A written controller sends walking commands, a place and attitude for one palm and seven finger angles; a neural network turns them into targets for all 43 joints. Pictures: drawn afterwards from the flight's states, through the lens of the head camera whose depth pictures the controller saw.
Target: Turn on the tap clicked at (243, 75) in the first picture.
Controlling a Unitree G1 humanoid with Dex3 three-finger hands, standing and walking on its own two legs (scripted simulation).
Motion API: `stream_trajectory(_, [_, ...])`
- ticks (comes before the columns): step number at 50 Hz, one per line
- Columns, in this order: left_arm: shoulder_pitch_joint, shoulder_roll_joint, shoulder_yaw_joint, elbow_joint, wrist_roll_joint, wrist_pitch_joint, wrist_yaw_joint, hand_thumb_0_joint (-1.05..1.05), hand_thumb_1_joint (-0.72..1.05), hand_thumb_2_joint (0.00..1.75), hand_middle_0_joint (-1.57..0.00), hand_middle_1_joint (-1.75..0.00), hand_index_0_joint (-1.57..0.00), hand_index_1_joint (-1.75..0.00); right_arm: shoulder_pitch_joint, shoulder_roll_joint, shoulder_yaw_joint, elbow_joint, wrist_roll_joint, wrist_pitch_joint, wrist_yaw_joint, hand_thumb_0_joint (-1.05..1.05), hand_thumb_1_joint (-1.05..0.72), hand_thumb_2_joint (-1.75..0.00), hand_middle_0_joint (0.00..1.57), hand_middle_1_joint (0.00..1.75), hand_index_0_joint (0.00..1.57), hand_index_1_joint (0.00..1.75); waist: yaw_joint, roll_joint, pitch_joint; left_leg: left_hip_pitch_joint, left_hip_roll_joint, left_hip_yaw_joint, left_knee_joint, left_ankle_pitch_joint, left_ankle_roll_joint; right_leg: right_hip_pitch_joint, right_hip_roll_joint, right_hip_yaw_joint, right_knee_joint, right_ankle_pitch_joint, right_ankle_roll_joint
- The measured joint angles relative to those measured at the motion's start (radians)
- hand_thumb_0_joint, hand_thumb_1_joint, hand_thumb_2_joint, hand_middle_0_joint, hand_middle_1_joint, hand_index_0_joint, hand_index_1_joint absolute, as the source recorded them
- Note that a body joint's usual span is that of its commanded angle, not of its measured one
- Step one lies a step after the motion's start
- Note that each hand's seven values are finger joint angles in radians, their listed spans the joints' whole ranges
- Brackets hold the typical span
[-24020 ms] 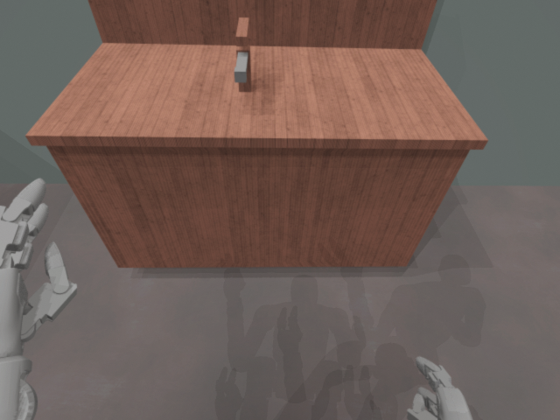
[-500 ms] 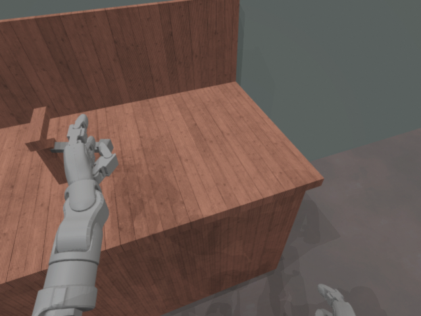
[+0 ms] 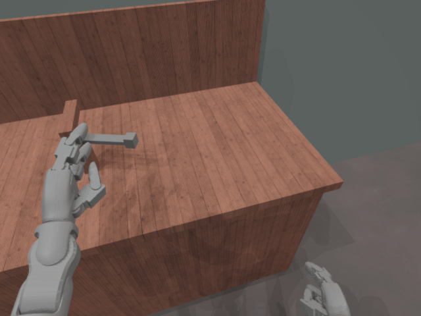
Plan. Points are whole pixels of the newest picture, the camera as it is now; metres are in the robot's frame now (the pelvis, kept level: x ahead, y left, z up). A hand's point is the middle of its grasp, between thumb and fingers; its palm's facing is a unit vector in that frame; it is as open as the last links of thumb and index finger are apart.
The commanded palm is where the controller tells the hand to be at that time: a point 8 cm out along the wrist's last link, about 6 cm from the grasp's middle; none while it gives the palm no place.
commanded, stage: draw the hand back beside the body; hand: left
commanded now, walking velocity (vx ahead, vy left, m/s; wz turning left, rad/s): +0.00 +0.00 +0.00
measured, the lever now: (131, 140) +0.48 +0.25 +0.07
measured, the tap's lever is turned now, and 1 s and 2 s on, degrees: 68 68 68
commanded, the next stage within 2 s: step back with the hand held close in 0.70 s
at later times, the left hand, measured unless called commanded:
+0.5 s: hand (56, 227) +0.19 +0.25 +0.16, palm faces +0.42 -0.84 -0.34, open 7.5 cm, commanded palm +0.16 +0.28 +0.16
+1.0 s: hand (51, 229) +0.18 +0.24 +0.16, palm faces +0.43 -0.82 -0.38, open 7.4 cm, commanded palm +0.13 +0.28 +0.17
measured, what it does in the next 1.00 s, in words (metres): stands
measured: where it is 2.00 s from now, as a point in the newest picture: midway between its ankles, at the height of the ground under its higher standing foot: outside the picture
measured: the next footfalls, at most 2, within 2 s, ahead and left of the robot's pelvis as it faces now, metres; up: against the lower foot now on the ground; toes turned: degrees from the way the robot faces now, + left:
none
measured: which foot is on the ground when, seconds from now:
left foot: down 0.00-1.00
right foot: down 0.00-1.00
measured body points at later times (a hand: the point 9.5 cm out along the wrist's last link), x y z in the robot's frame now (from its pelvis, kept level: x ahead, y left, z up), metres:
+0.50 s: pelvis +0.00 +0.00 +0.00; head -0.03 -0.02 +0.45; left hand +0.17 +0.29 +0.17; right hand +0.20 -0.21 -0.08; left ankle -0.01 +0.11 -0.75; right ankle +0.01 -0.10 -0.75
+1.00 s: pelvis -0.02 +0.00 +0.00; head -0.02 -0.02 +0.45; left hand +0.16 +0.28 +0.18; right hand +0.17 -0.23 -0.09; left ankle -0.01 +0.11 -0.75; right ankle +0.01 -0.10 -0.75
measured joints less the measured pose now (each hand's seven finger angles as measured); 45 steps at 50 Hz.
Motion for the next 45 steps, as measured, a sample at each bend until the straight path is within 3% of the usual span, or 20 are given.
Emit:
stream_trajectory(8, [0.105,0.005,0.027,-0.101,0.002,-0.003,0.007,0.02,0.89,0.9,-0.19,-0.27,-0.19,-0.26,0.014,-0.019,-0.011,0.016,-0.004,-0.002,0.002,0.01,-0.91,-0.9,0.2,0.3,0.2,0.3,0.018,0.003,0.005,0.005,-0.005,-0.008,0.007,-0.005,0.004,0.013,-0.005,-0.008,-0.003,-0.004,0.005])
stream_trajectory(24, [0.321,0.031,0.095,-0.265,0.003,-0.013,0.013,0.02,0.89,0.9,-0.2,-0.3,-0.21,-0.3,0.016,-0.021,-0.026,0.01,-0.009,-0.033,0.005,0.01,-0.91,-0.9,0.2,0.3,0.2,0.3,0.027,0.009,-0.008,-0.008,-0.002,-0.018,0.042,-0.024,0.001,0.009,-0.002,-0.018,0.019,-0.018,0.002])
stream_trajectory(32, [0.295,0.017,0.092,-0.245,0.006,-0.019,0.024,0.02,0.89,0.9,-0.2,-0.3,-0.21,-0.3,0.005,-0.021,-0.023,0.024,-0.009,-0.047,-0.006,0.01,-0.91,-0.9,0.2,0.3,0.2,0.3,0.038,0.013,-0.001,-0.017,-0.002,-0.029,0.054,-0.02,-0.002,0.004,-0.002,-0.029,0.03,-0.018,-0.002])
stream_trajectory(42, [0.3,0.023,0.088,-0.249,0.006,-0.025,0.02,0.02,0.89,0.9,-0.21,-0.3,-0.21,-0.3,0.008,-0.013,-0.021,0.023,-0.01,-0.056,-0.008,0.01,-0.91,-0.9,0.2,0.3,0.2,0.3,0.024,0.009,0.001,-0.014,0.006,-0.025,0.051,-0.015,-0.008,0.004,0.005,-0.026,0.028,-0.011,-0.008])
stream_trajectory(45, [0.302,0.038,0.126,-0.269,0.006,-0.046,0.017,0.02,0.89,0.9,-0.21,-0.3,-0.21,-0.3,0.009,-0.018,-0.013,0.001,-0.007,-0.036,-0.01,0.01,-0.91,-0.9,0.2,0.3,0.2,0.3,0.011,0.009,-0.006,-0.058,0.012,-0.03,0.078,-0.02,-0.009,-0.026,0.011,-0.031,0.028,-0.003,-0.008])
